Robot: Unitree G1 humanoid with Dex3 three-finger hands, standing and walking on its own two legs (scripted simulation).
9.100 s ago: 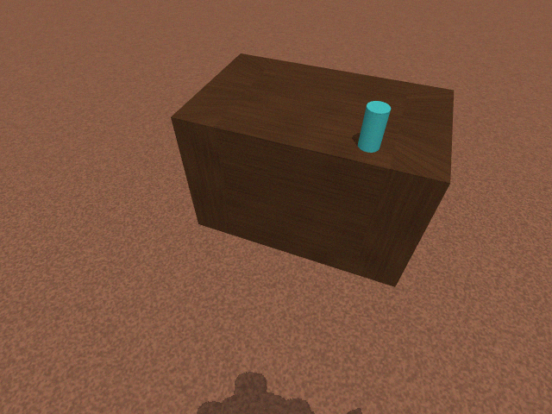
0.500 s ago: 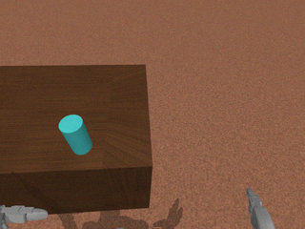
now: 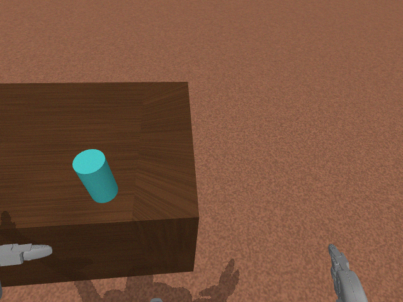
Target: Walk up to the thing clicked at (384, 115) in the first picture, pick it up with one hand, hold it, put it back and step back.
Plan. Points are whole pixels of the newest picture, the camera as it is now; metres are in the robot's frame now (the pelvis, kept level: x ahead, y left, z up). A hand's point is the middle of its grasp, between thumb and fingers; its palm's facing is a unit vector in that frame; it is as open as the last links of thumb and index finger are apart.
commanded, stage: go down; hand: left
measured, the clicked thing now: (97, 177) +0.43 +0.26 -0.06
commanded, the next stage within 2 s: none
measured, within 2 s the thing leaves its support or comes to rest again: neither
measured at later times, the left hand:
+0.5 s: hand out of the picture +0.32 +0.41 +0.04, palm faces +0.50 -0.83 -0.25, open 16.3 cm
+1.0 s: hand out of the picture +0.35 +0.43 +0.05, palm faces +0.45 -0.88 -0.17, open 16.0 cm
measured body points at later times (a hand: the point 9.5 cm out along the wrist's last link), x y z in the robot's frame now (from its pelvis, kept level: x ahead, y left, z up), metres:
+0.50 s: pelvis +0.00 +0.01 -0.01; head +0.06 +0.03 +0.44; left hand +0.29 +0.45 +0.06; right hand +0.15 -0.26 -0.06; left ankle +0.04 +0.12 -0.70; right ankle -0.03 -0.13 -0.70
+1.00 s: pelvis +0.00 +0.02 -0.01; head +0.07 +0.05 +0.44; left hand +0.32 +0.47 +0.06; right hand +0.15 -0.24 -0.06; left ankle +0.04 +0.12 -0.70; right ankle -0.03 -0.13 -0.70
